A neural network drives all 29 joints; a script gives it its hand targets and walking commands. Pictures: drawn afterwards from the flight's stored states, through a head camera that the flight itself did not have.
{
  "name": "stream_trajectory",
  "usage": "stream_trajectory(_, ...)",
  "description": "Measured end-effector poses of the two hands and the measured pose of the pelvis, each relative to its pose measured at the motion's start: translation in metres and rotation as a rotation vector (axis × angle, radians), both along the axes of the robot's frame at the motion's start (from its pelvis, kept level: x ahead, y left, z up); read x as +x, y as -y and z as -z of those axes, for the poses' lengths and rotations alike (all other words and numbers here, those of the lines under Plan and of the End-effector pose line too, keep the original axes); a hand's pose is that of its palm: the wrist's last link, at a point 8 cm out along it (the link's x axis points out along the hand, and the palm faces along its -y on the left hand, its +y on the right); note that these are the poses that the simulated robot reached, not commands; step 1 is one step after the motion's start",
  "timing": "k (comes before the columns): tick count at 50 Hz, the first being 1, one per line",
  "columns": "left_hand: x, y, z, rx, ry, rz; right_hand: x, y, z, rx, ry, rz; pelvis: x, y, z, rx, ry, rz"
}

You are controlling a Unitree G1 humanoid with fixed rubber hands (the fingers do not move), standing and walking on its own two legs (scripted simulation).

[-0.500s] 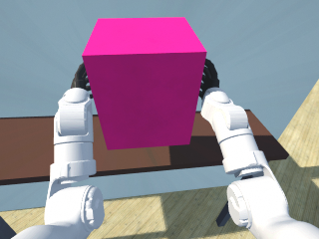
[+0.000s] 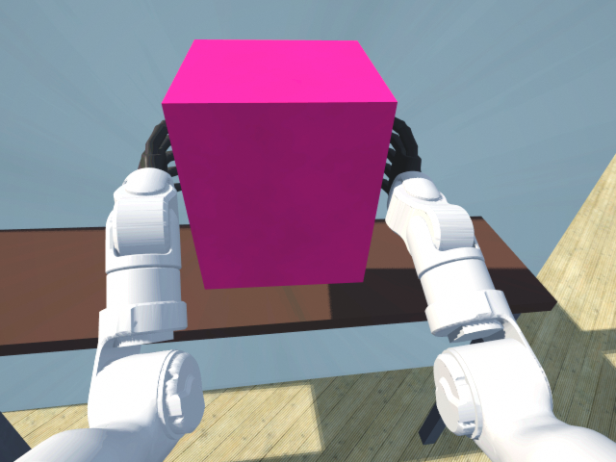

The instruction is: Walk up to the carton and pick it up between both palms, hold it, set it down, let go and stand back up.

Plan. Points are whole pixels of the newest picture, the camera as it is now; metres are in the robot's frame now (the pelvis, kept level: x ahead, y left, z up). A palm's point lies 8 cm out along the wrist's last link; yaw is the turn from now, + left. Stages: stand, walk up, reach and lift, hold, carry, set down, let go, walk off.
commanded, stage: hold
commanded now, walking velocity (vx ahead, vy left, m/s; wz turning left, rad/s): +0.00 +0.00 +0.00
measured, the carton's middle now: (281, 164) +0.40 +0.02 +0.24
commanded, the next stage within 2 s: none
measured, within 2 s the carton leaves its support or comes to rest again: neither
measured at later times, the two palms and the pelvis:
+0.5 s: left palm (160, 180) +0.37 +0.17 +0.23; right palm (401, 177) +0.36 -0.13 +0.25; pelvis +0.00 +0.01 +0.00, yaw +0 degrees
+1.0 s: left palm (159, 183) +0.36 +0.17 +0.23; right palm (400, 183) +0.36 -0.13 +0.24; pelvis +0.00 +0.00 +0.00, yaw +0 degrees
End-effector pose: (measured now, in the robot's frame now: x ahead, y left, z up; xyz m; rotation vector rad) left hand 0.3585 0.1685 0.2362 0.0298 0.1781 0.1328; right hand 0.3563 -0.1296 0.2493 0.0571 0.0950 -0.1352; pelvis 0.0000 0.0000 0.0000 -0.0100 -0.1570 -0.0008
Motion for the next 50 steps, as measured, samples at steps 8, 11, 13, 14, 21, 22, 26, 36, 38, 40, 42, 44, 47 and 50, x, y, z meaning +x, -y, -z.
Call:
stream_trajectory(8, 0.000, -0.003, 0.000, -0.005, -0.002, 0.008, -0.001, -0.004, -0.005, -0.020, -0.002, 0.004, -0.004, -0.001, 0.000, -0.003, 0.003, 0.001)
stream_trajectory(11, 0.002, -0.003, 0.003, -0.004, -0.013, 0.009, 0.001, -0.004, -0.004, -0.021, -0.013, 0.006, -0.005, -0.002, 0.000, -0.004, -0.004, 0.000)
stream_trajectory(13, 0.002, -0.003, 0.004, -0.001, -0.016, 0.009, 0.002, -0.003, -0.002, -0.017, -0.017, 0.005, -0.005, -0.003, 0.000, -0.005, -0.010, -0.003)
stream_trajectory(14, 0.003, -0.002, 0.005, -0.001, -0.017, 0.009, 0.002, -0.003, -0.002, -0.016, -0.017, 0.005, -0.005, -0.003, 0.000, -0.006, -0.013, -0.003)
stream_trajectory(21, 0.008, 0.001, 0.007, 0.005, -0.014, 0.016, 0.005, 0.000, 0.001, -0.004, -0.014, 0.011, -0.005, -0.005, -0.001, -0.007, -0.026, -0.001)
stream_trajectory(22, 0.008, 0.001, 0.007, 0.006, -0.013, 0.016, 0.006, 0.001, 0.001, -0.001, -0.013, 0.012, -0.005, -0.005, -0.001, -0.007, -0.029, 0.000)
stream_trajectory(26, 0.010, 0.002, 0.007, 0.010, -0.013, 0.014, 0.008, 0.002, 0.002, 0.003, -0.013, 0.010, -0.003, -0.006, -0.001, -0.006, -0.032, 0.002)
stream_trajectory(36, 0.010, 0.002, 0.009, 0.016, -0.014, 0.006, 0.010, 0.002, 0.008, -0.002, -0.016, 0.000, 0.002, -0.006, -0.001, -0.005, -0.022, 0.004)
stream_trajectory(38, 0.008, 0.001, 0.008, 0.017, -0.007, 0.004, 0.009, 0.001, 0.008, -0.003, -0.009, -0.003, 0.003, -0.006, -0.001, -0.004, -0.020, 0.003)
stream_trajectory(40, 0.006, 0.001, 0.008, 0.017, 0.001, 0.002, 0.008, 0.001, 0.008, 0.000, -0.001, -0.006, 0.003, -0.006, -0.001, -0.005, -0.017, 0.001)
stream_trajectory(42, 0.006, 0.001, 0.009, 0.013, -0.003, -0.001, 0.007, 0.001, 0.009, 0.002, -0.006, -0.005, 0.003, -0.005, 0.000, -0.004, -0.010, 0.002)
stream_trajectory(44, 0.005, 0.001, 0.010, 0.011, -0.009, -0.002, 0.006, 0.001, 0.010, 0.003, -0.011, -0.006, 0.003, -0.005, 0.000, -0.004, -0.006, 0.003)
stream_trajectory(47, 0.004, 0.001, 0.009, 0.012, -0.006, -0.002, 0.005, 0.001, 0.010, 0.002, -0.009, -0.005, 0.003, -0.005, 0.000, -0.003, -0.006, 0.003)
stream_trajectory(50, 0.004, 0.001, 0.008, 0.013, -0.004, -0.001, 0.005, 0.001, 0.009, 0.005, -0.006, -0.003, 0.002, -0.004, 0.000, -0.003, -0.004, 0.001)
